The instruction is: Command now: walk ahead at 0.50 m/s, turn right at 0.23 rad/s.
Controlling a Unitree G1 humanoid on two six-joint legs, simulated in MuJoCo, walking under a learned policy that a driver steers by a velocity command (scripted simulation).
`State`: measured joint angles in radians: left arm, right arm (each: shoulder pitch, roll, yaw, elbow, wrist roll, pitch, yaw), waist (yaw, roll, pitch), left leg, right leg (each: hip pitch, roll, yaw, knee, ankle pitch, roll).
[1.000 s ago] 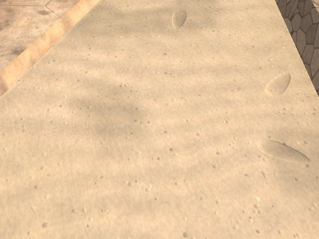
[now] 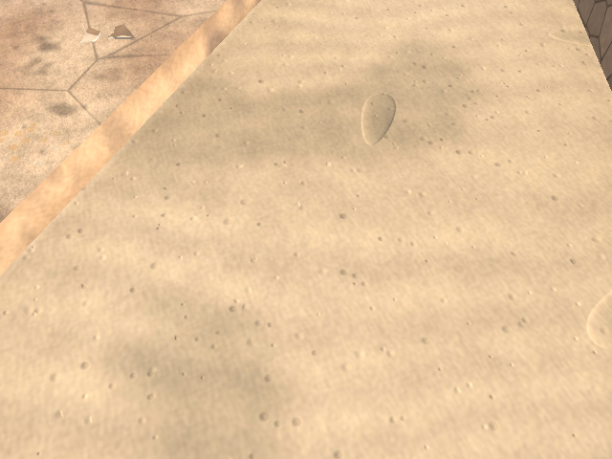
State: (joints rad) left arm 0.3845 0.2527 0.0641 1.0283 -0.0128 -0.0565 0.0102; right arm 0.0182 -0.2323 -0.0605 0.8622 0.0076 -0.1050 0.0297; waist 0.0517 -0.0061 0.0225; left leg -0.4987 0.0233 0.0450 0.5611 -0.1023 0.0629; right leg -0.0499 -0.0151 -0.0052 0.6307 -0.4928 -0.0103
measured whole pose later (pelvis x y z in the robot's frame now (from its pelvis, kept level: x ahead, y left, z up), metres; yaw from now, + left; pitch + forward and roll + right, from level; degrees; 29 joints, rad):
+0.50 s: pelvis +0.19 -0.01 +0.00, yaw -14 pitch +2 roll +2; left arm 0.10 0.26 0.09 0.77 0.00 -0.02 -0.03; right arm 0.13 -0.28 -0.08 0.91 0.00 -0.02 -0.05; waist 0.00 0.00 0.06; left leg -0.22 0.06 0.20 0.79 -0.48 -0.02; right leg -0.47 0.01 -0.05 0.58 -0.14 -0.08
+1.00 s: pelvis +0.25 +0.00 +0.01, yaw -22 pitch +1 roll +0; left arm 0.14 0.24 0.05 0.78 0.02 0.01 0.02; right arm 0.21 -0.24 -0.05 0.95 -0.02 -0.01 -0.02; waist -0.01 -0.03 0.01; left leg -0.26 0.03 -0.01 0.54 -0.30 -0.02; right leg -0.35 0.06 0.05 0.51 -0.20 -0.02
